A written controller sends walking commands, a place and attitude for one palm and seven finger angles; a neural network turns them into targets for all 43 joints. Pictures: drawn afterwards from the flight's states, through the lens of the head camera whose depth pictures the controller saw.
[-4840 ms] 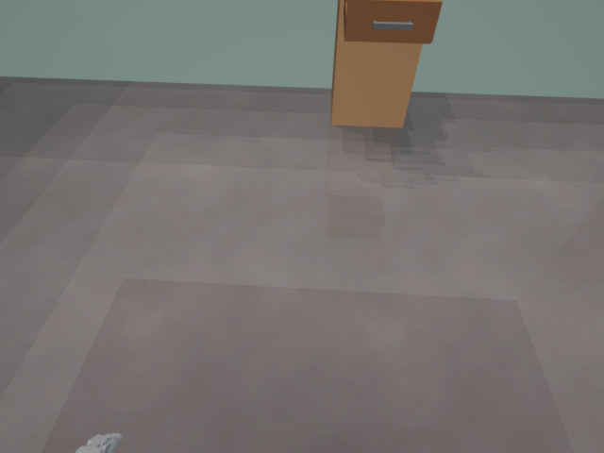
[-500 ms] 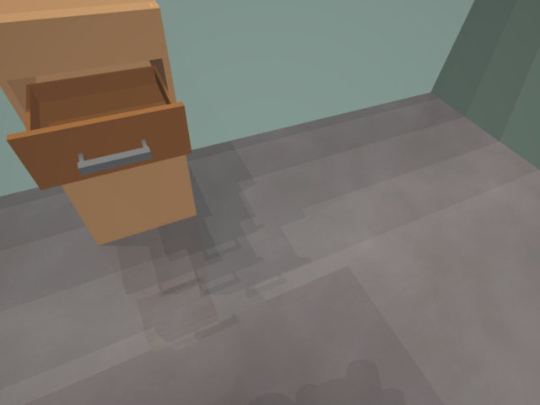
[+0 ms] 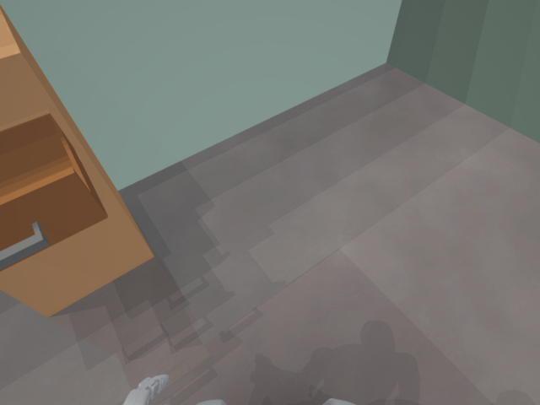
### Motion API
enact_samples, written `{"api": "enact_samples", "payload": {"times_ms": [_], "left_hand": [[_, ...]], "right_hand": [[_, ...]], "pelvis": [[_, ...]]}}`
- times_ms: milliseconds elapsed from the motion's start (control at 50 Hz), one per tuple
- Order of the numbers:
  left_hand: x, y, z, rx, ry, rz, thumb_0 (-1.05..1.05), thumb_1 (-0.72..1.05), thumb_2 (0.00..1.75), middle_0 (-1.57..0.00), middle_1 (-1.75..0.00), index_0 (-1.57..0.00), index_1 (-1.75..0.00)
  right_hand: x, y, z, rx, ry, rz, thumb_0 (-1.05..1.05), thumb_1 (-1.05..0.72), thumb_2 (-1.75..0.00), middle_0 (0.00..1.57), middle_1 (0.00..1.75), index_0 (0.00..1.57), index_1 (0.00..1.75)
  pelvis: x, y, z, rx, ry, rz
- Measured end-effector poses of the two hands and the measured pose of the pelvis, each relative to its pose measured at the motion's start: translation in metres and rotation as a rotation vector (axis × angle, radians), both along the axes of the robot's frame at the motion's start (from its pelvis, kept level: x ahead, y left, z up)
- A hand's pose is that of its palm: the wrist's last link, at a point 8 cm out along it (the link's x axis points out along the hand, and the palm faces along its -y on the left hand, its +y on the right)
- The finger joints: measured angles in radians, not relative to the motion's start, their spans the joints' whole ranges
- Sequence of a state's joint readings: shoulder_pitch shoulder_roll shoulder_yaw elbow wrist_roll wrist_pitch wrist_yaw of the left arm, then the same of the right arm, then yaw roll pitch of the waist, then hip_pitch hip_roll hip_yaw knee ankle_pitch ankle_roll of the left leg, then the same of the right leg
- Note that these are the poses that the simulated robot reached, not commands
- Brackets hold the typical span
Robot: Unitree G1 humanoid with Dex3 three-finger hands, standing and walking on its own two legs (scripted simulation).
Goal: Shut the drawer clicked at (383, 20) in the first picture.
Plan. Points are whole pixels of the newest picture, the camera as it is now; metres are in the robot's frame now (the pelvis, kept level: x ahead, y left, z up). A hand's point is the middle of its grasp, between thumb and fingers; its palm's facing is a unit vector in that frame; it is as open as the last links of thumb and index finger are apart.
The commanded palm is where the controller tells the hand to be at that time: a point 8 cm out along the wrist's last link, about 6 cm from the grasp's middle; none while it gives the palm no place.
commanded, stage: turn to face it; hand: left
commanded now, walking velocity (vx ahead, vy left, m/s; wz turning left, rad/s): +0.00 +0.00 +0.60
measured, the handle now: out of the picture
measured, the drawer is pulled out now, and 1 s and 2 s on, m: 0.26 0.26 0.26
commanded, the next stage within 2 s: take the last steps up to it in 0.88 s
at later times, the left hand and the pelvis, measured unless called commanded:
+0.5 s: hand out of the picture +0.06 +0.28 -0.16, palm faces +0.33 -0.91 -0.25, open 7.4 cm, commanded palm none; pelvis +0.05 +0.05 +0.01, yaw +17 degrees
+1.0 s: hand out of the picture +0.03 +0.17 -0.13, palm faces +0.52 -0.81 -0.27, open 7.4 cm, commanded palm none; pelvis +0.07 -0.02 +0.01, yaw +31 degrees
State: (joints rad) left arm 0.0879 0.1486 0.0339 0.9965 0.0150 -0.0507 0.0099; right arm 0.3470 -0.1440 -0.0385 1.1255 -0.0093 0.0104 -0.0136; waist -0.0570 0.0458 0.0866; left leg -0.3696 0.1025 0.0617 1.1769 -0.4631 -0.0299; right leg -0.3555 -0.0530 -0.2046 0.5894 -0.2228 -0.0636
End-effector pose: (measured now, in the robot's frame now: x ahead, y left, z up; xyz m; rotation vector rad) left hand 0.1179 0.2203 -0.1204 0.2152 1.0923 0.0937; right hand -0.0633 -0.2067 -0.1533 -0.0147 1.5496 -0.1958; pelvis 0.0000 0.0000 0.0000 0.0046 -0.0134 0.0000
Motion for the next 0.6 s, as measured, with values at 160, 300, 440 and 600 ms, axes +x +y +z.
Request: {"api": "enact_samples", "payload": {"times_ms": [160, 300, 440, 600], "left_hand": [[0.008, 0.002, 0.005, -0.050, -0.028, 0.126, -0.02, 0.92, 0.89, -0.20, -0.30, -0.20, -0.30], [-0.025, 0.049, -0.025, -0.064, 0.031, 0.262, -0.01, 0.91, 0.89, -0.20, -0.30, -0.20, -0.30], [-0.070, 0.094, -0.021, -0.014, 0.140, 0.374, 0.00, 0.91, 0.89, -0.20, -0.30, -0.20, -0.30], [-0.094, 0.102, 0.004, 0.046, 0.162, 0.464, 0.00, 0.91, 0.90, -0.19, -0.30, -0.19, -0.30]], "right_hand": [[0.120, -0.012, 0.017, -0.048, -0.186, 0.153, 0.01, -0.93, -0.90, 0.20, 0.30, 0.20, 0.30], [0.206, -0.005, 0.030, -0.135, -0.320, 0.307, 0.01, -0.93, -0.90, 0.20, 0.30, 0.20, 0.30], [0.244, 0.016, 0.045, -0.158, -0.357, 0.421, 0.00, -0.92, -0.90, 0.20, 0.30, 0.20, 0.30], [0.270, 0.033, 0.045, -0.092, -0.347, 0.498, 0.00, -0.91, -0.90, 0.20, 0.30, 0.20, 0.30]], "pelvis": [[0.025, 0.005, 0.010, -0.008, 0.004, 0.102], [0.039, 0.030, -0.005, -0.042, -0.003, 0.189], [0.044, 0.044, 0.002, -0.042, 0.023, 0.264], [0.055, 0.040, 0.014, -0.037, 0.033, 0.341]]}}
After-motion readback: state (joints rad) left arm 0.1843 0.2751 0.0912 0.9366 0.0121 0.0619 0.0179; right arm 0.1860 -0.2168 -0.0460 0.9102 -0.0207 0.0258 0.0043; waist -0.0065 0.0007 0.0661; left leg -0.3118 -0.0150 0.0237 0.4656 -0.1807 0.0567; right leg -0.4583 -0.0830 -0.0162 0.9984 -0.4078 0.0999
